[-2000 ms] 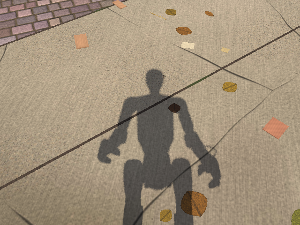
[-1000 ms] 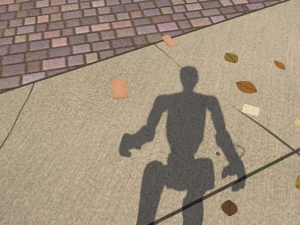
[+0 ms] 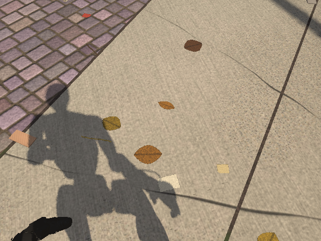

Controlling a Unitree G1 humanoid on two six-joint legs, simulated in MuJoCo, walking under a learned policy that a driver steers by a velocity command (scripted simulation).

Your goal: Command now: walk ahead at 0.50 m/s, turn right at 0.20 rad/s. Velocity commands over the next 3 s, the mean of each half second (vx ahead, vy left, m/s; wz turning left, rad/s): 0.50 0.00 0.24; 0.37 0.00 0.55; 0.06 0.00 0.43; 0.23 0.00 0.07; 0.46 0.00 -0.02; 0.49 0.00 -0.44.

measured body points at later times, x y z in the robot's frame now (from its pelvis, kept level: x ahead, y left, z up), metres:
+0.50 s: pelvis +0.28 +0.04 +0.00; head +0.32 +0.05 +0.45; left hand +0.26 +0.33 -0.12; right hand +0.52 -0.16 -0.09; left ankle +0.40 +0.15 -0.71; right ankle +0.10 -0.08 -0.71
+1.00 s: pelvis +0.54 +0.09 +0.01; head +0.58 +0.10 +0.45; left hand +0.62 +0.41 -0.07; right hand +0.76 -0.13 -0.10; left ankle +0.40 +0.15 -0.68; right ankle +0.70 +0.05 -0.72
